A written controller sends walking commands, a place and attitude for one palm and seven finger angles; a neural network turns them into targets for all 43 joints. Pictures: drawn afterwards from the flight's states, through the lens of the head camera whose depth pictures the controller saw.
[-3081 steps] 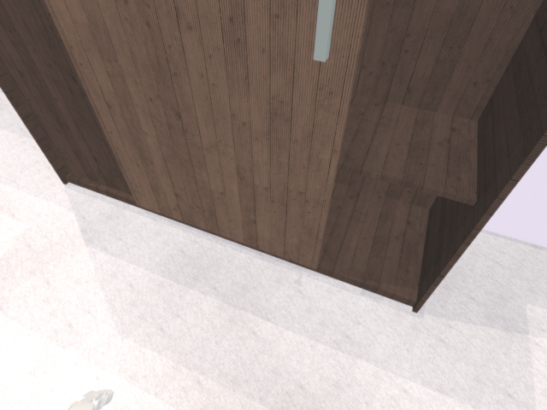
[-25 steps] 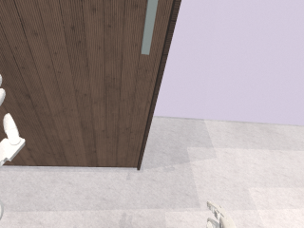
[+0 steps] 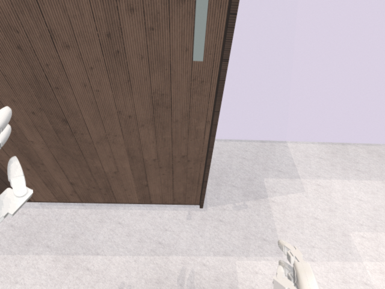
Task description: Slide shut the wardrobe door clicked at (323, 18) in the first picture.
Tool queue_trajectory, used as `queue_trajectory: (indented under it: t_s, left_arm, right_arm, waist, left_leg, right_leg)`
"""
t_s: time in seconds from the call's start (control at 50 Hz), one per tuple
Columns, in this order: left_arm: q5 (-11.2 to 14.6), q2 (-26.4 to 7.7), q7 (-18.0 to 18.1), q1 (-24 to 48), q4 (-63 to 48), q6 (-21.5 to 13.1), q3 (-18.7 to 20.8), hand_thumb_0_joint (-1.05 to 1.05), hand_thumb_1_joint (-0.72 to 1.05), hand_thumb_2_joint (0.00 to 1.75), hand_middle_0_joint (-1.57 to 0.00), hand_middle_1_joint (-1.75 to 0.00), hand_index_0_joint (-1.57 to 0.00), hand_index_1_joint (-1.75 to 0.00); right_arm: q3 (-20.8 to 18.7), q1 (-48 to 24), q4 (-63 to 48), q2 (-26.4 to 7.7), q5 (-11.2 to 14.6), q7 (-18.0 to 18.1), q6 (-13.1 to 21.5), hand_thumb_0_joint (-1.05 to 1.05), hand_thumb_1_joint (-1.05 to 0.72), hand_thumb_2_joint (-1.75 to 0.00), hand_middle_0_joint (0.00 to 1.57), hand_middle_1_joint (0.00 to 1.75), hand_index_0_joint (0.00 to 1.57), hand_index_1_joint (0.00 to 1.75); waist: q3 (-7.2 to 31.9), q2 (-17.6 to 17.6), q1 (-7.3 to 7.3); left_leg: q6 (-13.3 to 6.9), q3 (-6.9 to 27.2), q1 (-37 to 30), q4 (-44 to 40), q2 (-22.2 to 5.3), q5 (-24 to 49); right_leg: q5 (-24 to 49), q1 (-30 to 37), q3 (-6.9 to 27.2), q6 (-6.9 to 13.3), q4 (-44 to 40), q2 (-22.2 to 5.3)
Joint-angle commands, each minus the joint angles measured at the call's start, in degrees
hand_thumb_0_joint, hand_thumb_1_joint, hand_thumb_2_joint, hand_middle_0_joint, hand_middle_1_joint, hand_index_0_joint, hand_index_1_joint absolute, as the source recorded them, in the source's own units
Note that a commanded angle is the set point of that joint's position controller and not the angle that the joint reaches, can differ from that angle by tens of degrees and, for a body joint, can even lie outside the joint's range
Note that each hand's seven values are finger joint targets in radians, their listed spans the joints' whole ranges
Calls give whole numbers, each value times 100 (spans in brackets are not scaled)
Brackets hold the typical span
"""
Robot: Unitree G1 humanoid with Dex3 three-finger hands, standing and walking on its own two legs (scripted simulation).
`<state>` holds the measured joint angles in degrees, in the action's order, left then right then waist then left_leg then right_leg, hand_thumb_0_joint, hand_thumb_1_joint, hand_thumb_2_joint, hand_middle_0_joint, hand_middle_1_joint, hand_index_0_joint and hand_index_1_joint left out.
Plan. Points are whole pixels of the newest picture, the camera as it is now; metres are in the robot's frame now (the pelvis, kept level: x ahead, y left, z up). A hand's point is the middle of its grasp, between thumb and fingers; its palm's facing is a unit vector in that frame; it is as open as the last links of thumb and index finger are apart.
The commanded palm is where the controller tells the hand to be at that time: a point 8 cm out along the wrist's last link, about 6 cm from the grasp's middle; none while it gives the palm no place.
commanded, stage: stop stepping back and stand still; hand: left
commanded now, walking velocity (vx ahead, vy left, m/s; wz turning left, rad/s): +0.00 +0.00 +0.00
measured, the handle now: (200, 9) +0.65 +0.01 +0.29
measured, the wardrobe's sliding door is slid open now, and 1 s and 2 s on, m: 0.00 0.00 0.00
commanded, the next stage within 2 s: let the arm hang, fingers relaxed in 0.08 s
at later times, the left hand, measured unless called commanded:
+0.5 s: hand out of the picture +0.07 +0.17 -0.15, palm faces +0.06 -0.99 -0.15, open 6.9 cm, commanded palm none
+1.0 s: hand out of the picture +0.01 +0.21 -0.15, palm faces +0.04 -0.97 -0.22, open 7.3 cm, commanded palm none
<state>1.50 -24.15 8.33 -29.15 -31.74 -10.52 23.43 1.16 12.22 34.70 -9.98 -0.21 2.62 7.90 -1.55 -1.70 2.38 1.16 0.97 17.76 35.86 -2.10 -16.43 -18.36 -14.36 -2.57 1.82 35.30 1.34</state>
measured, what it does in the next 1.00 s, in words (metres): stands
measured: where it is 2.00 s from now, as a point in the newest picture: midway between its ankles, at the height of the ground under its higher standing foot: outside the picture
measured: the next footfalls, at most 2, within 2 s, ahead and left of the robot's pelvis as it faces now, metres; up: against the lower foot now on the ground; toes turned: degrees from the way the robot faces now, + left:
none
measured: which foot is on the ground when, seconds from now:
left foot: down 0.00-1.00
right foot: down 0.00-1.00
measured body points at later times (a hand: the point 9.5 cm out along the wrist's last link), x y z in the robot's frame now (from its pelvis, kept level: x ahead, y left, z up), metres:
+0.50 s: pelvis -0.01 +0.01 +0.00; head +0.02 +0.01 +0.45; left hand +0.07 +0.22 -0.14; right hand +0.09 -0.24 -0.13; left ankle +0.02 +0.12 -0.72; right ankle +0.03 -0.11 -0.73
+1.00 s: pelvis +0.00 +0.03 +0.02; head +0.02 +0.02 +0.47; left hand +0.01 +0.27 -0.14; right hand +0.00 -0.19 -0.15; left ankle +0.02 +0.12 -0.73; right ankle +0.03 -0.11 -0.73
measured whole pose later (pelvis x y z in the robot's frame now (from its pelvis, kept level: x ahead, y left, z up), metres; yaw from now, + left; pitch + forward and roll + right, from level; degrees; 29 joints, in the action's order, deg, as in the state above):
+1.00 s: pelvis +0.00 +0.03 +0.02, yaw +2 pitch -1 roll +0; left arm -0.5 -10.3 1.1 -13.7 63.9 1.0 0.1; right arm 0.5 16.7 62.5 -8.8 -1.0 1.2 -0.4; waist -2.2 1.5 0.7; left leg -2.2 0.7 13.0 23.8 2.5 -10.2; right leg -10.8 -12.2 2.6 -1.0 23.6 -0.1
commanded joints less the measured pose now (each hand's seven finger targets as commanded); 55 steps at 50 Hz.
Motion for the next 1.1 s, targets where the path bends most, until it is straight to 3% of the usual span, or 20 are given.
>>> queue_trajectory:
  t_s: [0.0,0.04,0.08,0.12,0.14,0.16,0.18,0.22,0.28,0.34,0.36,0.38,0.4,0.44,0.46,0.48,0.54,0.58,0.66,1.08]
  left_arm:
    - [171,-1014,172,-536,-875,-478,1193,0,90,90,-20,-30,-20,-30]
    - [166,-925,155,-421,-570,-511,1152,0,90,90,-20,-30,-20,-30]
    - [133,-767,165,-390,-45,-445,980,0,90,90,-20,-30,-20,-30]
    - [122,-640,183,-208,164,-400,771,0,90,90,-20,-30,-20,-30]
    - [111,-635,183,60,-57,-410,648,0,90,90,-20,-30,-20,-30]
    - [-330,560,-646,201,3591,217,-1842,0,90,90,-20,-30,-20,-30]
    - [-395,550,-741,426,3527,880,-1554,0,90,90,-20,-30,-20,-30]
    - [-329,810,-710,666,3745,1085,-1605,0,90,90,-20,-30,-20,-30]
    - [-329,682,-744,1100,4756,1076,-1832,0,90,90,-20,-30,-20,-30]
    - [-321,475,-793,942,5913,1099,-1900,0,90,90,-20,-30,-20,-30]
    - [-330,245,-785,828,6264,1079,-1918,0,90,90,-20,-30,-20,-30]
    - [-351,27,-765,861,6560,1045,-1933,0,90,90,-20,-30,-20,-30]
    - [-340,-127,-779,1116,6743,1037,-1991,0,90,90,-20,-30,-20,-30]
    - [-315,-2,-800,1732,7086,1085,-2092,0,90,90,-20,-30,-20,-30]
    - [-304,137,-768,1829,7307,1100,-2109,0,90,90,-20,-30,-20,-30]
    - [-314,488,-739,1794,7471,1064,-2032,0,90,90,-20,-30,-20,-30]
    - [-229,644,-719,1583,7912,1038,-2114,0,90,90,-20,-30,-20,-30]
    - [-219,652,-715,1534,8192,1093,-2132,0,90,90,-20,-30,-20,-30]
    - [-204,602,-731,1425,8660,1080,-2158,0,90,90,-20,-30,-20,-30]
    - [-223,871,-658,1271,9564,1015,-2231,0,90,90,-20,-30,-20,-30]
  right_arm:
    - [-493,-402,-804,-777,121,-6,74,0,-90,-90,20,30,20,30]
    - [-407,-359,-759,-762,102,5,57,0,-90,-90,20,30,20,30]
    - [-293,-329,-684,-678,89,65,41,0,-90,-90,20,30,20,30]
    - [-352,-346,-633,-793,85,140,44,0,-90,-90,20,30,20,30]
    - [-427,-429,-671,-925,78,175,63,0,-90,-90,20,30,20,30]
    - [-574,-361,463,-1571,61,-345,485,0,-90,-90,20,30,20,30]
    - [-616,-4,425,-1658,-18,-330,-81,0,-90,-90,20,30,20,30]
    - [-441,163,366,-1377,-160,-189,-305,0,-90,-90,20,30,20,30]
    - [-413,12,383,-1466,-288,-151,-436,0,-90,-90,20,30,20,30]
    - [-386,-351,564,-1459,-170,-166,-602,0,-90,-90,20,30,20,30]
    - [-339,-393,623,-1252,-124,-189,-662,0,-90,-90,20,30,20,30]
    - [-304,-295,660,-886,-75,-208,-727,0,-90,-90,20,30,20,30]
    - [-289,-128,716,-744,-74,-215,-812,0,-90,-90,20,30,20,30]
    - [-299,235,1124,-700,-85,-261,-934,0,-90,-90,20,30,20,30]
    - [-304,403,1262,-662,-93,-225,-973,0,-90,-90,20,30,20,30]
    - [-323,449,1394,-624,-133,-190,-924,0,-90,-90,20,30,20,30]
    - [-247,429,1643,-618,-137,-147,-805,0,-90,-90,20,30,20,30]
    - [-244,248,1734,-719,-134,-129,-799,0,-90,-90,20,30,20,30]
    - [-256,465,2012,-759,-109,-108,-778,0,-90,-90,20,30,20,30]
    - [-227,655,2740,-484,-74,-67,-752,0,-90,-90,20,30,20,30]
  waist:
    - [344,-760,-196]
    - [393,-337,-165]
    - [495,-426,-95]
    - [727,-236,-137]
    - [784,167,-195]
    - [535,1035,246]
    - [468,915,91]
    - [749,420,100]
    - [1024,-145,-142]
    - [957,458,-479]
    - [850,336,-516]
    - [568,-191,-408]
    - [273,-204,-202]
    - [-115,202,112]
    - [-122,-504,141]
    - [-147,-498,91]
    - [326,853,-59]
    - [113,924,-211]
    - [32,290,-255]
    - [-297,192,-178]
  left_leg:
    - [-85,-83,1063,1416,234,-728]
    - [-118,83,1038,1187,-42,-740]
    - [-157,-153,180,-256,-11,53]
    - [-236,-79,-788,-1140,-68,1209]
    - [-363,409,-986,-1283,-475,1728]
    - [-551,1009,-1078,-607,-918,3441]
    - [-1060,1554,-513,-998,-1407,4606]
    - [-1533,2113,-833,-1061,-1686,6231]
    - [-1479,1507,-1377,-763,-1429,5332]
    - [-860,697,-274,-745,-705,2898]
    - [-546,475,153,-539,-241,1527]
    - [-242,172,545,-111,315,-268]
    - [-133,-16,290,198,452,-1006]
    - [-194,-31,-650,403,400,-670]
    - [-215,31,-747,307,355,-328]
    - [-255,132,-772,76,252,65]
    - [-330,606,-715,-989,-123,696]
    - [-391,895,-87,-1467,-313,75]
    - [-383,799,-71,-1671,-242,-87]
    - [-358,606,-538,-1843,-229,260]
  right_leg:
    - [689,491,2637,731,-2158,-1799]
    - [1885,643,2126,888,-1732,-1812]
    - [2326,491,1213,499,-1173,-1345]
    - [1830,268,680,78,-820,-850]
    - [1420,117,564,-101,-637,-600]
    - [1352,-1262,44,-231,739,-559]
    - [-634,-1189,261,-313,1428,-345]
    - [-1848,-1533,590,-388,2502,-123]
    - [-1394,-1359,584,-387,1667,-176]
    - [121,270,377,-334,-56,-90]
    - [763,693,815,-243,-767,-251]
    - [623,496,1911,28,-1527,-1027]
    - [-23,-312,2629,443,-2097,-1690]
    - [-2048,-1660,2149,558,-2414,-1395]
    - [-1814,-1653,1935,451,-2336,-1057]
    - [-1089,-1462,1760,451,-2148,-999]
    - [205,-485,1131,174,-1471,-592]
    - [81,4,902,72,-1464,-424]
    - [187,236,895,93,-1594,-443]
    - [487,-10,849,-11,-1676,-530]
